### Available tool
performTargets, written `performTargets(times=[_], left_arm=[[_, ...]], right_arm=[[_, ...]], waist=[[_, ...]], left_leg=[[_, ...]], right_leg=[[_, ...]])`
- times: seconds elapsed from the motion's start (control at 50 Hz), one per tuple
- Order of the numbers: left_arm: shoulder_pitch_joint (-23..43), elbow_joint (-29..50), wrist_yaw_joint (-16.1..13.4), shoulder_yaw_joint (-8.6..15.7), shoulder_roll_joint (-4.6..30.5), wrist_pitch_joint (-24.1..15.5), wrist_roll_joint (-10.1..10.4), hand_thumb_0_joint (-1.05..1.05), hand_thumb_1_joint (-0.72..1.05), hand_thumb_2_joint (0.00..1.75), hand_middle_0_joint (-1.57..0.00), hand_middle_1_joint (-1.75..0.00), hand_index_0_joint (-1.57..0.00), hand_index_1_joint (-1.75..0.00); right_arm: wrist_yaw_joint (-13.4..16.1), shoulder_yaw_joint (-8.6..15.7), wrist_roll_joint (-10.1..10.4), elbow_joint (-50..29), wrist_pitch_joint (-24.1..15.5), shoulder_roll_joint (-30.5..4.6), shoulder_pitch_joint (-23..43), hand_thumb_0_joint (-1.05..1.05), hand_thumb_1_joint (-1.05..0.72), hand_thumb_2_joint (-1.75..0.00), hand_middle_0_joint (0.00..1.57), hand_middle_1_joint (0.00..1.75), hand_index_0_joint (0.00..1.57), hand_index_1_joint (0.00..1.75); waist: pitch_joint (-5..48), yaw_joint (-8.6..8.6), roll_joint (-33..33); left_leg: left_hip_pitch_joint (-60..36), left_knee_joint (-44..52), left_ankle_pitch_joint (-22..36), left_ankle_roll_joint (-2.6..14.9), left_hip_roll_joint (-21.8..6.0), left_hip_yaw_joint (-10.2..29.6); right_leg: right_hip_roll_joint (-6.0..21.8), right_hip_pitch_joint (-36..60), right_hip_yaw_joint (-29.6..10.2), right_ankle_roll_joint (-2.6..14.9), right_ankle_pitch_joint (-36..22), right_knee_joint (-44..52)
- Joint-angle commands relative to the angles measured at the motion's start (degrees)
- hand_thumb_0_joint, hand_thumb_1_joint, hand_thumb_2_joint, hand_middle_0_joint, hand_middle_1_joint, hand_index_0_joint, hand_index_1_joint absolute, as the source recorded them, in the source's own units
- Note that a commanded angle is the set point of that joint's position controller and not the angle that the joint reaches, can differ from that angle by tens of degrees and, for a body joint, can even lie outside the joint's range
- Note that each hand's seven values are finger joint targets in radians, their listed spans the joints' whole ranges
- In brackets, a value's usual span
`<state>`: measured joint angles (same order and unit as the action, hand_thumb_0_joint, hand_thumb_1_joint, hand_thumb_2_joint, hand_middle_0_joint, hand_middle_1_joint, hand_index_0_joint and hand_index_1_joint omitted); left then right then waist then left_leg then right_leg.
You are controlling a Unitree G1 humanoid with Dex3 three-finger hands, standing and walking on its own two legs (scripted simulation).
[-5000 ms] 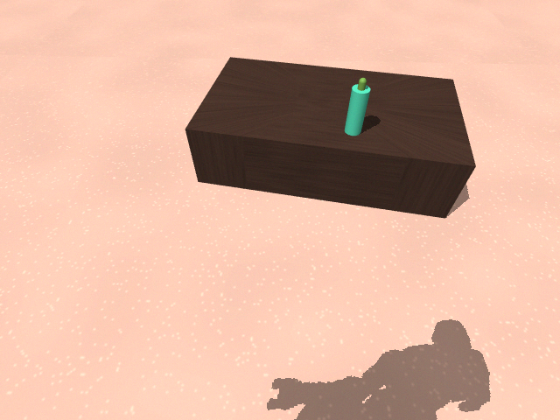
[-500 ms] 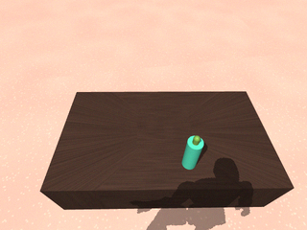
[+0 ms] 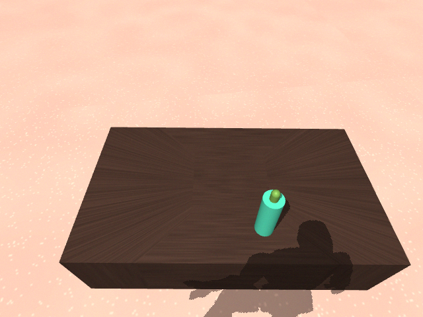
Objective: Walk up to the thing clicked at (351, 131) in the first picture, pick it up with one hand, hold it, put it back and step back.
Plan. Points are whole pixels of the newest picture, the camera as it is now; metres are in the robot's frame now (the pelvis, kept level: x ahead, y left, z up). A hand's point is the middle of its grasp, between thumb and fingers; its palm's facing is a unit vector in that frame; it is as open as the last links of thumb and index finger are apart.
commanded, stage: stand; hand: right
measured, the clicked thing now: (269, 211) +0.51 -0.20 -0.33
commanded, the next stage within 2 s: none
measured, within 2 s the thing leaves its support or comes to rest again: neither
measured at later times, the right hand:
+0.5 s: hand out of the picture +0.08 -0.25 -0.16, palm faces +0.00 +0.94 -0.33, open 7.4 cm
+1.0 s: hand out of the picture +0.08 -0.25 -0.16, palm faces -0.01 +0.94 -0.33, open 7.4 cm
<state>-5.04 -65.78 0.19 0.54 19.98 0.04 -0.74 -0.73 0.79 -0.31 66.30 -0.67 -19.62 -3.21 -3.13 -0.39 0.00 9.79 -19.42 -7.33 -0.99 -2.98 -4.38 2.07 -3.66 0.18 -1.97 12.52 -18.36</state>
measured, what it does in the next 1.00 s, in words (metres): stands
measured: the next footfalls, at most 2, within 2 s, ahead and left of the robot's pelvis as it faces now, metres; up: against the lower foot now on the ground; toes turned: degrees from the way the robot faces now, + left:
none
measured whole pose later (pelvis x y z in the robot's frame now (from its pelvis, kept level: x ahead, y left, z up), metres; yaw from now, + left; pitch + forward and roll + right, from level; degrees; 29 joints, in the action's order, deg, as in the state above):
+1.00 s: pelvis +0.00 +0.00 +0.00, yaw +0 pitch -2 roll +0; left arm -7.1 -63.6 0.2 -0.1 20.6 0.0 -0.8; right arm -0.9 0.7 -0.3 65.9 -0.5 -19.8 -5.4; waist -3.1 -0.5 -0.4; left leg 9.4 -19.2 -7.5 -0.8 -2.5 -4.2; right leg 2.5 -3.2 0.4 -2.1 12.9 -18.3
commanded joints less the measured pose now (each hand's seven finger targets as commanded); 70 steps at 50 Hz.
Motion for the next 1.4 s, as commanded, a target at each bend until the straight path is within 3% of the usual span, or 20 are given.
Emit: performTargets(times=[0.0,0.06,0.12,0.2,0.32,0.48,0.62,0.86,0.9,1.08,1.3,1.38], left_arm=[[2.3,3.9,-0.6,2.0,12.2,-1.6,0.2,0.0,0.9,0.9,-0.2,-0.3,-0.2,-0.3],[1.7,4.0,-0.5,1.9,12.4,-1.7,0.2,0.0,0.9,0.9,-0.2,-0.3,-0.2,-0.3],[1.3,4.6,-0.5,2.0,12.4,-1.7,0.1,0.0,0.9,0.9,-0.2,-0.3,-0.2,-0.3],[0.7,4.6,-0.6,2.0,12.5,-1.7,0.1,0.0,0.9,0.9,-0.2,-0.3,-0.2,-0.3],[0.3,4.6,-0.6,1.8,12.3,-1.5,0.0,0.0,0.9,0.9,-0.2,-0.3,-0.2,-0.3],[0.1,5.2,-0.7,1.6,12.7,-1.8,0.1,0.0,0.9,0.9,-0.2,-0.3,-0.2,-0.3],[0.1,5.3,-0.6,1.6,12.6,-1.6,0.1,0.0,0.9,0.9,-0.2,-0.3,-0.2,-0.3],[-0.2,5.4,-0.6,1.6,12.6,-1.5,0.2,0.0,0.9,0.9,-0.2,-0.3,-0.2,-0.3],[-0.5,5.2,-0.5,1.6,12.4,-1.5,0.1,0.0,0.9,0.9,-0.2,-0.3,-0.2,-0.3],[-0.4,5.4,-0.7,1.5,12.7,-1.6,0.2,0.0,0.9,0.9,-0.2,-0.3,-0.2,-0.3],[-1.0,5.4,-0.7,1.6,12.8,-1.6,0.1,0.0,0.9,0.9,-0.2,-0.3,-0.2,-0.3],[-1.0,5.4,-0.6,1.6,12.7,-1.5,0.0,0.0,0.9,0.9,-0.2,-0.3,-0.2,-0.3]], right_arm=[[0.8,1.9,-0.1,-3.3,-1.0,-12.1,2.8,0.0,-0.9,-0.9,0.2,0.3,0.2,0.3],[0.6,2.0,-0.2,-3.4,-0.8,-12.1,2.4,0.0,-0.9,-0.9,0.2,0.3,0.2,0.3],[0.7,2.0,-0.3,-3.7,-1.1,-12.5,2.7,0.0,-0.9,-0.9,0.2,0.3,0.2,0.3],[0.8,1.9,-0.2,-3.7,-1.2,-12.3,2.3,0.0,-0.9,-0.9,0.2,0.3,0.2,0.3],[0.8,2.0,-0.1,-3.6,-0.9,-12.6,2.2,0.0,-0.9,-0.9,0.2,0.3,0.2,0.3],[0.6,2.1,-0.2,-3.6,-0.8,-12.6,1.8,0.0,-0.9,-0.9,0.2,0.3,0.2,0.3],[0.6,2.1,-0.2,-3.4,-0.7,-12.7,1.3,0.0,-0.9,-0.9,0.2,0.3,0.2,0.3],[0.7,1.9,-0.2,-3.7,-1.0,-12.3,0.8,0.0,-0.9,-0.9,0.2,0.3,0.2,0.3],[0.7,2.0,-0.2,-3.6,-0.9,-12.8,0.7,0.0,-0.9,-0.9,0.2,0.3,0.2,0.3],[0.7,1.8,-0.2,-3.7,-0.8,-12.4,0.5,0.0,-0.9,-0.9,0.2,0.3,0.2,0.3],[0.8,1.9,-0.1,-4.0,-0.9,-12.4,0.8,0.0,-0.9,-0.9,0.2,0.3,0.2,0.3],[0.8,1.9,-0.1,-3.9,-0.9,-12.7,1.1,0.0,-0.9,-0.9,0.2,0.3,0.2,0.3]], waist=[[4.6,-0.5,-0.1],[4.9,-0.44,-0.4],[6.4,-0.1,0.9],[6.1,0.01,-0.2],[3.6,-0.09,-0.4],[5.1,-0.21,-0.2],[3.5,-0.33,0.0],[4.3,-0.12,-0.2],[3.6,-0.06,-0.1],[3.6,-0.25,-0.8],[5.4,-0.04,-0.5],[4.2,-0.02,0.3]], left_leg=[[-6.4,3.1,4.9,1.1,-5.9,5.9],[-6.3,3.1,2.9,1.39,-5.9,6.0],[-7.4,2.5,7.1,1.5,-6.1,5.7],[-7.8,2.5,8.7,1.54,-6.2,5.7],[-6.4,3.5,2.4,1.28,-5.7,5.9],[-7.2,2.4,6.0,1.53,-5.9,5.7],[-5.5,3.3,2.2,1.5,-5.6,5.8],[-5.7,3.0,6.1,1.48,-5.8,6.0],[-5.2,3.2,3.6,1.54,-5.6,6.1],[-5.5,3.0,4.3,1.63,-5.6,6.3],[-7.1,1.9,9.2,1.7,-6.0,6.1],[-6.6,2.6,5.9,1.46,-5.8,6.1]], right_leg=[[5.7,-5.0,-4.0,2.39,-6.2,4.1],[5.9,-4.9,-4.1,2.41,-4.7,4.6],[6.1,-3.9,-4.2,2.53,-8.3,3.7],[6.1,-3.9,-3.8,2.38,-9.1,3.7],[5.8,-5.7,-3.8,2.43,-4.5,4.4],[6.1,-4.4,-4.1,2.5,-7.3,4.4],[5.9,-4.8,-4.0,2.69,-4.1,5.1],[5.9,-4.1,-3.6,2.7,-5.7,3.9],[6.0,-4.1,-3.7,2.71,-4.4,4.5],[6.1,-4.3,-3.7,2.53,-5.2,4.5],[6.1,-3.2,-3.2,2.49,-9.0,3.7],[6.1,-4.0,-3.4,2.61,-6.4,4.1]])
